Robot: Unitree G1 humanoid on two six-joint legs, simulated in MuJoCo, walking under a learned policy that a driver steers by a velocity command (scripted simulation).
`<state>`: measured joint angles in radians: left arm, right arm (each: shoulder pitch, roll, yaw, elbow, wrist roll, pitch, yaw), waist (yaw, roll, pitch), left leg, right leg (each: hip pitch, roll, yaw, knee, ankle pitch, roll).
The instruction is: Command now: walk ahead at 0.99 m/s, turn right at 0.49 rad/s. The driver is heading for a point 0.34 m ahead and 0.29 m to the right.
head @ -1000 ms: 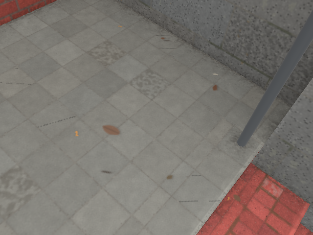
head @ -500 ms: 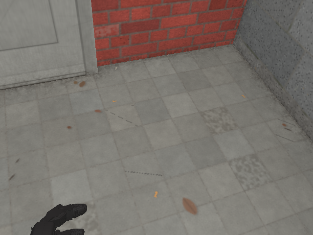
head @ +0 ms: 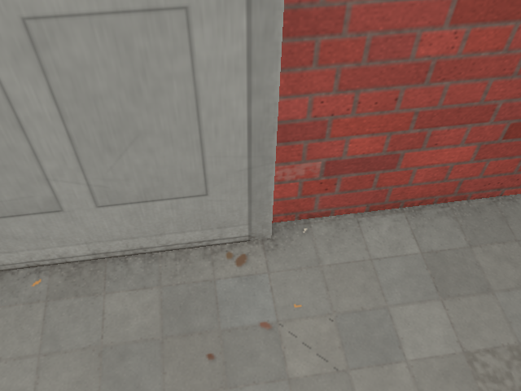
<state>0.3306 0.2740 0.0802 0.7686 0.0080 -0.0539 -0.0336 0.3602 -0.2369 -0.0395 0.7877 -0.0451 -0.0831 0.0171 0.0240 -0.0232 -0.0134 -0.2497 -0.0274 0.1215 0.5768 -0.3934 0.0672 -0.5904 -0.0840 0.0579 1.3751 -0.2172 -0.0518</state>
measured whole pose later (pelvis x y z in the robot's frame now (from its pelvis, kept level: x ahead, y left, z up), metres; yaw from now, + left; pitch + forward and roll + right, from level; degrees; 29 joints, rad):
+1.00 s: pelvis +0.63 -0.10 +0.01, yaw -28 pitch -1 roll +0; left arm 0.20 0.17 -0.08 0.75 0.02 -0.02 0.03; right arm 0.24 -0.16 0.04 0.84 -0.03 -0.01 -0.08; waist -0.01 -0.01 0.03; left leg -0.32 -0.01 -0.02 0.52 -0.23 -0.01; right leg -0.28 0.07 0.03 0.48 -0.18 -0.05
